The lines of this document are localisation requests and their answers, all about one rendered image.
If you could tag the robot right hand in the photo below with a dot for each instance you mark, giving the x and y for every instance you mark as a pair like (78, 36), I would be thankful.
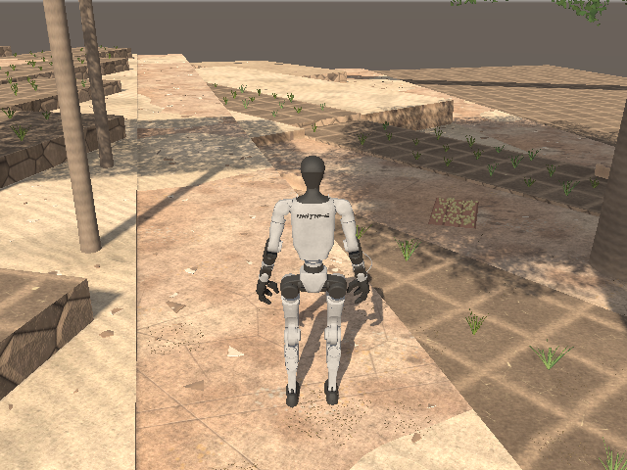
(363, 288)

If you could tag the right robot upper arm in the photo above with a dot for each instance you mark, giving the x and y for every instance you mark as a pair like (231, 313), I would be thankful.
(344, 208)

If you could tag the robot head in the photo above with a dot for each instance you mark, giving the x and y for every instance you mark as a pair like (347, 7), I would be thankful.
(312, 169)

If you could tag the left robot upper arm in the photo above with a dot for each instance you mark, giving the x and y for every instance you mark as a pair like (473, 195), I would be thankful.
(281, 208)

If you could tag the right robot forearm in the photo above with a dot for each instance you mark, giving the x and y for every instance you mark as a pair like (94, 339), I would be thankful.
(358, 263)

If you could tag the robot left thigh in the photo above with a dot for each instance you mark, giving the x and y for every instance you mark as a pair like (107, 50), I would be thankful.
(290, 296)

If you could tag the left robot forearm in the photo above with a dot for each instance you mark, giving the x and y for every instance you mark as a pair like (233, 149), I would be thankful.
(267, 264)

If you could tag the robot left hand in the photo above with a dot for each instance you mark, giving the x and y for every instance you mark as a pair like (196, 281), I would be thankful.
(262, 290)

